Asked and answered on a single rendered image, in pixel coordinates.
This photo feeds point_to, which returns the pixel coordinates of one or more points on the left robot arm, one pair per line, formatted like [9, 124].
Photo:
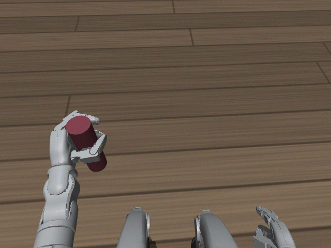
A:
[58, 222]

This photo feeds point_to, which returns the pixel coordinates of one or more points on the right robot hand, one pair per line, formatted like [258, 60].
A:
[278, 236]

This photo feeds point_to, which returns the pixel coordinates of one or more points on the left robot hand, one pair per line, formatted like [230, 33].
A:
[63, 150]

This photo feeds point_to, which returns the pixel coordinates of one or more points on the can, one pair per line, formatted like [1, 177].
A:
[83, 135]

